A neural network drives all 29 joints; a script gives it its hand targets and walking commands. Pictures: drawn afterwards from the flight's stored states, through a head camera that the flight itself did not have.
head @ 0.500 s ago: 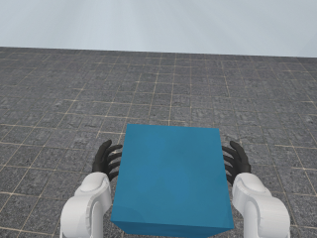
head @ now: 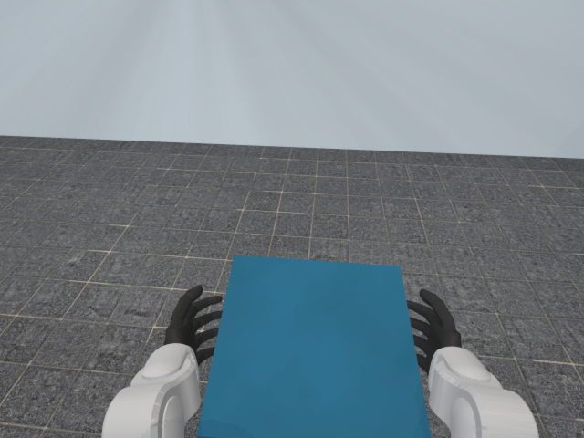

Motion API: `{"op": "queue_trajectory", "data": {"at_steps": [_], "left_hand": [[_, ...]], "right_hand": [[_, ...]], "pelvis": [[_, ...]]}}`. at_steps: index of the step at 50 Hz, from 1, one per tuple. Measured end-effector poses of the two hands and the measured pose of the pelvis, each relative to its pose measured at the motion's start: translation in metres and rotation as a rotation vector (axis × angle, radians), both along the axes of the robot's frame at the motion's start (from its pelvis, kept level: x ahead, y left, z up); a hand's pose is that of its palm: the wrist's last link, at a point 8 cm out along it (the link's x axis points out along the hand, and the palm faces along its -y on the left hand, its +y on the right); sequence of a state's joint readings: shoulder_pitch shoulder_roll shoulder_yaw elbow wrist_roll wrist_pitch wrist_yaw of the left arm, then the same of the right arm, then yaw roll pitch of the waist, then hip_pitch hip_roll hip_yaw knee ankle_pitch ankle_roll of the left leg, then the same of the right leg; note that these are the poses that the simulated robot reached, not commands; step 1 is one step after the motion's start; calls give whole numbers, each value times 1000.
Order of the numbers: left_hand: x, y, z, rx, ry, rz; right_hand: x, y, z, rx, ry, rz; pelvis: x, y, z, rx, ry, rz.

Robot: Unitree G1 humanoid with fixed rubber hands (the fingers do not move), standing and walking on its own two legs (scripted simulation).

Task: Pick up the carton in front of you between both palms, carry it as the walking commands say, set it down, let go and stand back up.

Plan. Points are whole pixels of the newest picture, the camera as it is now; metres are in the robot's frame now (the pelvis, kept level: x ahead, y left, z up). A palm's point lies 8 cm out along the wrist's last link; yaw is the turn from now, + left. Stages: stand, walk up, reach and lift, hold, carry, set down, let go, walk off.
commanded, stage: carry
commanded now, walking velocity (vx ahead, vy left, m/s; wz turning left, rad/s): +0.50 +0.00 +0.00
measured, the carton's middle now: (307, 376) +0.23 +0.00 +0.02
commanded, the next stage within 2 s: none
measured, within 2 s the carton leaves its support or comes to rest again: neither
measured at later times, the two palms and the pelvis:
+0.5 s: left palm (221, 205) +0.50 +0.15 +0.11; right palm (393, 202) +0.50 -0.16 +0.11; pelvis +0.27 +0.00 +0.00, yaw +0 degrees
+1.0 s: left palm (235, 196) +0.54 +0.13 +0.09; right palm (395, 199) +0.53 -0.17 +0.09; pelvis +0.32 -0.01 +0.00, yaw -2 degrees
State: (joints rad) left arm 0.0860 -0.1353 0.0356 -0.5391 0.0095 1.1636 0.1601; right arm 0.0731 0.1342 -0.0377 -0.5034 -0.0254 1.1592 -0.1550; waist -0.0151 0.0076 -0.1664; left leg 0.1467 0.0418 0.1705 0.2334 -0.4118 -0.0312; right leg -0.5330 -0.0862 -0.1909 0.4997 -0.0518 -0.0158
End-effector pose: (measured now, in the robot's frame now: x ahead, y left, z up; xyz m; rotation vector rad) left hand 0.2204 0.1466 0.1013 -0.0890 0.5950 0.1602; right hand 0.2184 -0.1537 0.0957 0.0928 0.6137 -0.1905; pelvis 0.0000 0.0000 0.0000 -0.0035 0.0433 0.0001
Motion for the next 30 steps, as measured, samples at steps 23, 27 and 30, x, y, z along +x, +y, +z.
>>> {"op": "queue_trajectory", "data": {"at_steps": [23, 27, 30], "left_hand": [[254, -8, 13, 5, -33, -1], [291, 1, -2, -35, 7, 2], [308, 1, -7, -29, 48, -5]], "right_hand": [[258, -8, 16, -7, -34, 5], [294, 1, 10, -46, 8, 13], [309, 1, 4, -41, 46, 4]], "pelvis": [[255, -9, 9, -8, -18, 1], [286, -2, 5, 24, -3, -13], [301, 0, 7, 26, 11, -21]]}}
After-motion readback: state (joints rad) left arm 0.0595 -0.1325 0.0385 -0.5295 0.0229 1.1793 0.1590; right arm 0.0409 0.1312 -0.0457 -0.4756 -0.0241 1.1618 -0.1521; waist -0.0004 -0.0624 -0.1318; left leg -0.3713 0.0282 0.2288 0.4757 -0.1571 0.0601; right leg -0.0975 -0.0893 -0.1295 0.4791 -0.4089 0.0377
